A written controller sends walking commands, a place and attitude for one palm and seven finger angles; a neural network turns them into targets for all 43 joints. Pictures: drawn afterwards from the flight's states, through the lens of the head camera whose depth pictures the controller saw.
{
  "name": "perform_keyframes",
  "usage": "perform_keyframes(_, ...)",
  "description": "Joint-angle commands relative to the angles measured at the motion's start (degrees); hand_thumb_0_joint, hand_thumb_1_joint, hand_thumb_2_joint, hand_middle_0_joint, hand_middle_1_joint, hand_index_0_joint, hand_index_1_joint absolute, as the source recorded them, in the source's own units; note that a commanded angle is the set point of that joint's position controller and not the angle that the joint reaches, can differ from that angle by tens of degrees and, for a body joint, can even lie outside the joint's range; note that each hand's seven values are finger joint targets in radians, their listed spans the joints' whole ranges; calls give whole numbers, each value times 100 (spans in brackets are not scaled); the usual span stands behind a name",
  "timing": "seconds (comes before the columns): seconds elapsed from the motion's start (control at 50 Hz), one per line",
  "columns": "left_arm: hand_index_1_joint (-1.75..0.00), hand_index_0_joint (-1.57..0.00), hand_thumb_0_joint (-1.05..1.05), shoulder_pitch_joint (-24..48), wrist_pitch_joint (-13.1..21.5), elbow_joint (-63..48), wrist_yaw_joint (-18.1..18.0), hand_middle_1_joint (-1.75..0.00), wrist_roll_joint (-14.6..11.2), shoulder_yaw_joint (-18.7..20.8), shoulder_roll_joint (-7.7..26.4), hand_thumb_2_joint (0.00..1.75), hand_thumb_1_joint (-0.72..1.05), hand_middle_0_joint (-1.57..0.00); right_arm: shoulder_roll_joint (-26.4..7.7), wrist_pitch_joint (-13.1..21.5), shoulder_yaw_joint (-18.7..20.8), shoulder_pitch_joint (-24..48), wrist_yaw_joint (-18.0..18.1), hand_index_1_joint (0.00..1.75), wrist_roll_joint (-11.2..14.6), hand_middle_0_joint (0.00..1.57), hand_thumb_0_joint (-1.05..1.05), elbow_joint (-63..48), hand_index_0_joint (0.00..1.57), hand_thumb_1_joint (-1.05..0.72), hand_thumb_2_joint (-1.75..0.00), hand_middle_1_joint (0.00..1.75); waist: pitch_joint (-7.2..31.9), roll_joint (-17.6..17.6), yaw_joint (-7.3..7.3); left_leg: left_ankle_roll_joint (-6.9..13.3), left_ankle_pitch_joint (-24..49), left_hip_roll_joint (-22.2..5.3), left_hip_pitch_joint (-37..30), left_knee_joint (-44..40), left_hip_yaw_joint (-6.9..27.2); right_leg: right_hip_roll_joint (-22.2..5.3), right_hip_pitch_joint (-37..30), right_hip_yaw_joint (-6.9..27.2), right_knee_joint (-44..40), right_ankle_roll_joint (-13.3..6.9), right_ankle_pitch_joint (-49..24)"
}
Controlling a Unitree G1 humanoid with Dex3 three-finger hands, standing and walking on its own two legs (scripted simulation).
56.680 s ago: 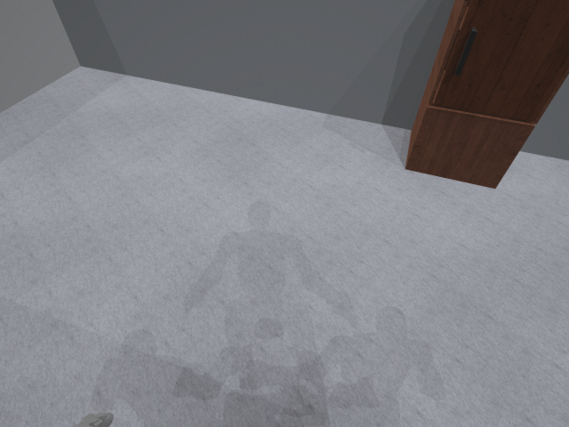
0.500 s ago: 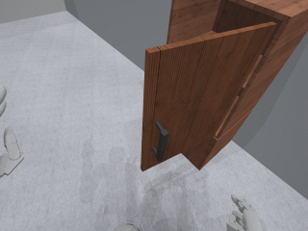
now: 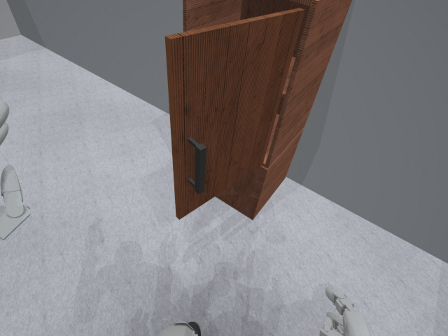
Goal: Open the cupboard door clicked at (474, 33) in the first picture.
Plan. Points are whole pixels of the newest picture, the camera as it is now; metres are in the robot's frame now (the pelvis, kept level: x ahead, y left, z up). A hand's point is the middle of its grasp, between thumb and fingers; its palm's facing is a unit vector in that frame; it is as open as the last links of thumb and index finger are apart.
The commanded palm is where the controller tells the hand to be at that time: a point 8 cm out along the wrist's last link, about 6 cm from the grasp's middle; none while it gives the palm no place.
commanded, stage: stop stepping back and stand still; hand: left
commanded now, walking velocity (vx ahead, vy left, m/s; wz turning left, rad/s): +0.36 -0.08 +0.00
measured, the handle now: (195, 166) +0.56 +0.09 -0.06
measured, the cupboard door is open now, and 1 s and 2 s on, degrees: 78 78 78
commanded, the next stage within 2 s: let the arm hang, fingers relaxed in 1.42 s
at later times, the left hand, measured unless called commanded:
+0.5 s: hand out of the picture +0.08 +0.27 +0.21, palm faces +0.44 -0.77 -0.46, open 7.4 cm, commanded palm +0.01 +0.32 +0.21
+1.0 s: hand out of the picture +0.11 +0.24 +0.21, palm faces +0.43 -0.75 -0.49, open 7.4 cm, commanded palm +0.05 +0.29 +0.21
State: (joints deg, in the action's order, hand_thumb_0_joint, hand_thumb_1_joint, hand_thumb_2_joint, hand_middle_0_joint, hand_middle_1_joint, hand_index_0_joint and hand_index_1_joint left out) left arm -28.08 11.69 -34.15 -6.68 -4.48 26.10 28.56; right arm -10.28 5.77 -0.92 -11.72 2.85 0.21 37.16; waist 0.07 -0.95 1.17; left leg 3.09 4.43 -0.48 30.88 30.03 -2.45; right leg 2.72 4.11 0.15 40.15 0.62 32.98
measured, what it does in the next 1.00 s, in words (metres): steps on the spot: left foot, then right foot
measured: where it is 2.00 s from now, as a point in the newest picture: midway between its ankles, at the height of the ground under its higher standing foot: outside the picture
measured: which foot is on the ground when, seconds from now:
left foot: down 0.00-0.08, up 0.10-0.34, down 0.36-0.66, up 0.68-0.94, down 0.96-1.00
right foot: down 0.00-0.36, up 0.38-0.62, down 0.64-1.00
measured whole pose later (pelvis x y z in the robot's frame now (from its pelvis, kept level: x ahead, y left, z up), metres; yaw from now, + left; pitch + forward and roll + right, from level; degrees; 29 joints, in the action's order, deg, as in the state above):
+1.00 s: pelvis -0.09 -0.01 +0.03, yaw +1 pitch -2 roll +0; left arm -31.7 14.6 -29.0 -9.6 -1.9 24.4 24.3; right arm -14.8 6.1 3.0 -11.9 4.0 0.9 35.3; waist -3.4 0.1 0.4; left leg 0.1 -12.7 -1.5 14.6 29.5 -3.1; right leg 1.2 11.3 -6.6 31.0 -3.7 17.8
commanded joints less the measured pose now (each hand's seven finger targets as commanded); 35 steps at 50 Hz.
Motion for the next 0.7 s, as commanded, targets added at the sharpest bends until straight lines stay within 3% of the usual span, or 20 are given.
perform_keyframes(0.0, -30, -20, 0, -17, 118, -529, -231, -30, -96, 1304, 1254, 90, 90, -20, -866, 303, 270, 944, 95, 30, -103, 20, 0, -1013, 20, -90, -90, 30, 571, 2223, -253, -1066, -5280, -935, 42, -3296, 1643, 935, -239, -834, 822, -367, 729)
perform_keyframes(0.02, -30, -20, 0, -422, 118, -607, -184, -30, -92, 1142, 998, 90, 90, -20, -730, 268, 278, 906, 59, 30, -136, 20, 0, -1056, 20, -90, -90, 30, 675, 2260, -354, -1237, -4648, -710, 454, -2908, 946, 892, -852, -900, 262, -496, 644)
perform_keyframes(0.04, -30, -20, 0, -660, 125, -867, -153, -30, -97, 1071, 967, 90, 90, -20, -664, 227, 271, 917, 16, 30, -66, 20, 0, -1119, 20, -90, -90, 30, 629, 1595, -433, -1151, -4017, -221, 834, -1334, 128, 358, -998, -340, -984, -683, 614)
perform_keyframes(0.06, -30, -20, 0, -800, 105, -1041, -127, -30, 8, 1099, 1073, 90, 90, -20, -595, 155, 331, 732, -28, 30, 72, 20, 0, -1076, 20, -90, -90, 30, 190, -852, -366, -961, -3024, 664, -154, 2484, -806, -1114, 1621, 1318, -3039, -845, 1075)
perform_keyframes(0.08, -30, -20, 0, -473, 103, -1387, -103, -30, 79, 970, 1123, 90, 90, -20, -1001, 85, 485, 739, -20, 30, 35, 20, 0, -978, 20, -90, -90, 30, -450, -1602, -205, -740, -2633, 659, 256, 5039, 213, -2442, 3970, 3373, -4026, -1027, 2112)
perform_keyframes(0.1, -30, -20, 0, -30, 54, -1344, -146, -30, 25, 1291, 1288, 90, 90, -20, -906, 103, 484, 885, -72, 30, -17, 20, 0, -837, 20, -90, -90, 30, -630, -1325, -144, -687, -2264, 352, 506, 6008, 722, -2535, 4752, 3783, -4269, -1338, 2939)
perform_keyframes(0.12, -30, -20, 0, 214, 105, -938, -209, -30, 34, 1039, 983, 90, 90, -20, -679, 109, 328, 543, -3, 30, -43, 20, 0, -717, 20, -90, -90, 30, -693, -793, 104, -585, -2129, -117, 605, 5638, 794, -2093, 4092, 2384, -3630, -1260, 2028)
perform_keyframes(0.14, -30, -20, 0, 225, 191, -533, -228, -30, 168, 809, 824, 90, 90, -20, -704, 123, 269, 409, 64, 30, -70, 20, 0, -721, 20, -90, -90, 30, -560, -102, 145, -542, -1898, -244, 840, 4949, 438, -1630, 3166, 1651, -3220, -1004, 1198)
perform_keyframes(0.16, -30, -20, 0, 471, 276, -238, -228, -30, 235, 540, 668, 90, 90, -20, -784, 216, 268, 356, 114, 30, -72, 20, 0, -634, 20, -90, -90, 30, -489, 293, 135, -445, -1969, -289, 930, 4108, 262, -1536, 2388, 1472, -2969, -938, 517)
perform_keyframes(0.28, -30, -20, 0, 1288, 333, -42, -477, -30, 414, 32, 376, 90, 90, -20, -811, 660, 341, 231, 417, 30, -122, 20, 0, -609, 20, -90, -90, 30, 295, -482, -81, -125, -2866, 111, -1882, -295, -747, -1195, 1434, 682, -2033, -798, 593)
perform_keyframes(0.3, -30, -20, 0, 898, 306, -212, -473, -30, 325, 101, 401, 90, 90, -20, -921, 686, 397, 69, 445, 30, -54, 20, 0, -725, 20, -90, -90, 30, 426, 125, -5, 17, -3011, -224, -2597, -978, -170, -940, 1702, 487, -1005, -569, -6)
perform_keyframes(0.32, -30, -20, 0, 885, 375, -721, -474, -30, 280, 160, 413, 90, 90, -20, -1047, 626, 415, 92, 399, 30, -58, 20, 0, -873, 20, -90, -90, 30, 406, 1498, 35, 432, -2931, -1291, -3201, -1388, 1508, -337, 2631, -62, 354, -262, -363)
perform_keyframes(0.34, -30, -20, 0, 1002, 477, -1038, -481, -30, 325, 332, 621, 90, 90, -20, -944, 590, 385, 81, 323, 30, -44, 20, 0, -903, 20, -90, -90, 30, 285, 1766, 21, 783, -2015, -2092, -3265, -1627, 2662, -147, 3377, -483, 1485, -85, -83)
perform_keyframes(0.36, -30, -20, 0, 652, 526, -776, -393, -30, 330, 643, 913, 90, 90, -20, -845, 570, 395, 192, 256, 30, -73, 20, 0, -729, 20, -90, -90, 30, 154, 1503, 96, 903, -3037, -2357, -2515, -1986, 3038, -370, 3382, -53, 2214, -104, -264)
perform_keyframes(0.38, -30, -20, 0, 442, 515, -961, -342, -30, 337, 762, 956, 90, 90, -20, -789, 551, 384, 274, 187, 30, -105, 20, 0, -765, 20, -90, -90, 30, -67, 1311, 83, 977, -3399, -2313, -1948, -2084, 2961, -583, 3339, 153, 2390, -98, -634)
perform_keyframes(0.46, -30, -20, 0, -306, 471, -843, -315, -30, 343, 624, 511, 90, 90, -20, -742, 542, 377, 318, 95, 30, -31, 20, 0, -722, 20, -90, -90, 30, -186, 1348, -18, 586, -3450, -1605, -1093, -1905, 1017, -527, 2229, -393, 1198, -42, -1382)
perform_keyframes(0.56, -30, -20, 0, -113, 251, -2, -356, -30, 301, 492, 349, 90, 90, -20, -817, 371, 376, 229, 208, 30, -57, 20, 0, -789, 20, -90, -90, 30, -12, 1203, -31, 306, -3907, -1271, -492, -1304, 319, -75, 437, -1056, -561, -34, -1149)
perform_keyframes(0.6, -30, -20, 0, 33, 114, 291, -366, -30, 328, 385, 390, 90, 90, -20, -756, 316, 349, 275, 217, 30, -20, 20, 0, -794, 20, -90, -90, 30, 42, 379, -51, 52, -3802, -802, -191, -123, -68, -341, -68, -422, -1539, -210, -1041)
perform_keyframes(0.64, -30, -20, 0, 372, 125, 150, -408, -30, 333, 523, 784, 90, 90, -20, -736, 328, 342, 401, 194, 30, -33, 20, 0, -861, 20, -90, -90, 30, -16, -1223, -89, -210, -3363, -34, 475, 2496, -71, -2254, 273, 2776, -2747, -1106, -1349)
perform_keyframes(0.68, -30, -20, 0, 525, 226, 103, -372, -30, 338, 260, 467, 90, 90, -20, -793, 351, 410, 302, 84, 30, 11, 20, 0, -717, 20, -90, -90, 30, 135, -1039, -2, -334, -2729, -153, 339, 3307, 410, -2247, 310, 2417, -2618, -872, -1753)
